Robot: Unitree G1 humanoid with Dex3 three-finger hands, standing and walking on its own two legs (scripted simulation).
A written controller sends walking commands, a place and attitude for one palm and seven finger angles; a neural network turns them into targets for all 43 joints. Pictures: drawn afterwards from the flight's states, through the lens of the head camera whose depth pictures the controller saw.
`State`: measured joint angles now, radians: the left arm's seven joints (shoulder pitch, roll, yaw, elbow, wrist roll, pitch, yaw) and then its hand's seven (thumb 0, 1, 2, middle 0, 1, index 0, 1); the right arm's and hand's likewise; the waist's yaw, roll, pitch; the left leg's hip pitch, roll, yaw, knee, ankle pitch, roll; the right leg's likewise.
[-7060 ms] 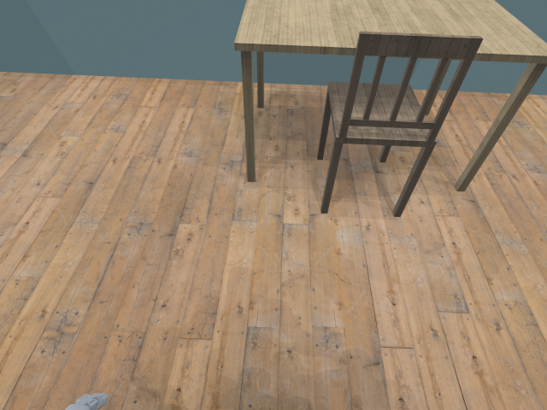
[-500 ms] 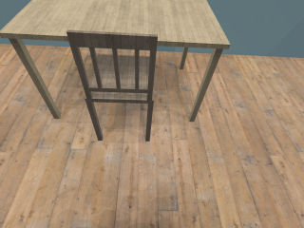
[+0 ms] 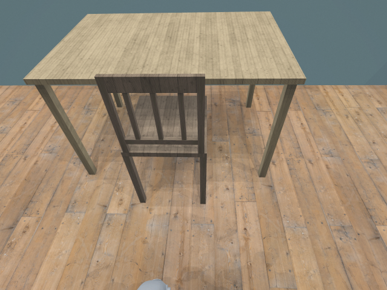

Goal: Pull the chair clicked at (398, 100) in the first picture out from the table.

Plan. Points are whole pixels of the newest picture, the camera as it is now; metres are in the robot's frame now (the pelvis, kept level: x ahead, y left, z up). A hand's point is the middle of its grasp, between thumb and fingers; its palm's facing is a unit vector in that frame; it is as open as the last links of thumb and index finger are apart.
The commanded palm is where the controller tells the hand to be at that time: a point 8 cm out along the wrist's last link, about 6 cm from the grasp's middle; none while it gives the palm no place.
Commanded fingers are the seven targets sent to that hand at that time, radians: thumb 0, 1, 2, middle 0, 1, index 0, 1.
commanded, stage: take the last steps up to it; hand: left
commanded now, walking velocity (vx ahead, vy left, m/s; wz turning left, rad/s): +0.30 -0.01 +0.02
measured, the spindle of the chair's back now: (157, 117) +0.74 +0.19 -0.12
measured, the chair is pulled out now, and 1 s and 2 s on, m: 0.00 0.00 0.00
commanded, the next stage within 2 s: come to a stop and stand still in 0.58 s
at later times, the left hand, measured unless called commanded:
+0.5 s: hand (120, 251) +0.25 +0.22 -0.17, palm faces +0.01 -0.97 -0.23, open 7.3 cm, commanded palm none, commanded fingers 0.00 0.90 0.90 -0.20 -0.30 -0.20 -0.30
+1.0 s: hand (139, 229) +0.32 +0.19 -0.20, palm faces +0.02 -0.98 -0.20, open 7.3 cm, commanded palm none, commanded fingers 0.00 0.90 0.90 -0.20 -0.30 -0.20 -0.30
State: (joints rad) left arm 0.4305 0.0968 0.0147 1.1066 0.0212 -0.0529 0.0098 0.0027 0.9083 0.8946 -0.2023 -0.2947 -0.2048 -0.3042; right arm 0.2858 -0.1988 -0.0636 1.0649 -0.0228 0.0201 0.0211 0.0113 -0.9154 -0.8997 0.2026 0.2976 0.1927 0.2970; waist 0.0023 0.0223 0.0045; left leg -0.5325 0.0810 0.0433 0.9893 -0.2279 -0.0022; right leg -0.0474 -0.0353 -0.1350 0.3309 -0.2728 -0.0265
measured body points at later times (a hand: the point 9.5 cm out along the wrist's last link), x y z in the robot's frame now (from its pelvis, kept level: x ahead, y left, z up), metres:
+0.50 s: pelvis +0.17 +0.03 -0.01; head +0.19 +0.01 +0.44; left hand +0.25 +0.27 -0.15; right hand +0.19 -0.20 -0.17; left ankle +0.15 +0.16 -0.75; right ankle +0.23 -0.09 -0.72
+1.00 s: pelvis +0.31 +0.01 -0.02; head +0.35 +0.02 +0.43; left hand +0.32 +0.24 -0.18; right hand +0.38 -0.22 -0.17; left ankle +0.36 +0.11 -0.75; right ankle +0.26 -0.09 -0.73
